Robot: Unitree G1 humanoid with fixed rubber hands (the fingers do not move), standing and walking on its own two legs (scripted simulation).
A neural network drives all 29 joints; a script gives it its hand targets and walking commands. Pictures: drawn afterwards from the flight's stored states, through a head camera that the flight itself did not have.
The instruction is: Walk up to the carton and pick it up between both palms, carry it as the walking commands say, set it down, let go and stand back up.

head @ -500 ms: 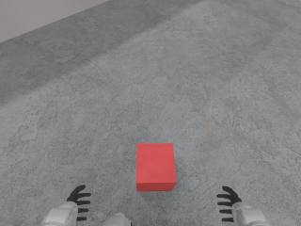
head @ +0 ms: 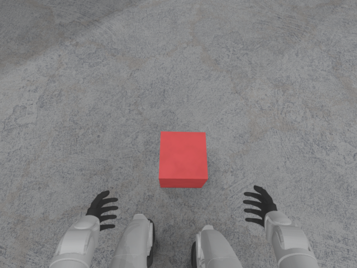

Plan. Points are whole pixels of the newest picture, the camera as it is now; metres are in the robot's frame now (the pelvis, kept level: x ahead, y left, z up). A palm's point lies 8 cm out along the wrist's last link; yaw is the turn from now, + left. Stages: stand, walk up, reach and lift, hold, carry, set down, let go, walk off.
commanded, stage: reach and lift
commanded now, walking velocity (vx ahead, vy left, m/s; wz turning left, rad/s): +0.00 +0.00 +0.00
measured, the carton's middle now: (182, 161) +0.50 -0.03 -0.60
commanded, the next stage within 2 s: none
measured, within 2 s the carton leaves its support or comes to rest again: neither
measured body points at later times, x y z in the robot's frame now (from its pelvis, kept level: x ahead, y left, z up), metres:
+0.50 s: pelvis -0.03 +0.02 -0.03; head +0.18 +0.03 +0.37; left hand +0.36 +0.20 -0.15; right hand +0.36 -0.21 -0.13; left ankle +0.09 +0.13 -0.67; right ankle +0.00 -0.12 -0.67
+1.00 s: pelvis -0.02 +0.01 -0.05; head +0.29 +0.01 +0.27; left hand +0.51 +0.18 -0.17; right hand +0.50 -0.22 -0.16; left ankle +0.09 +0.13 -0.67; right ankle +0.00 -0.12 -0.67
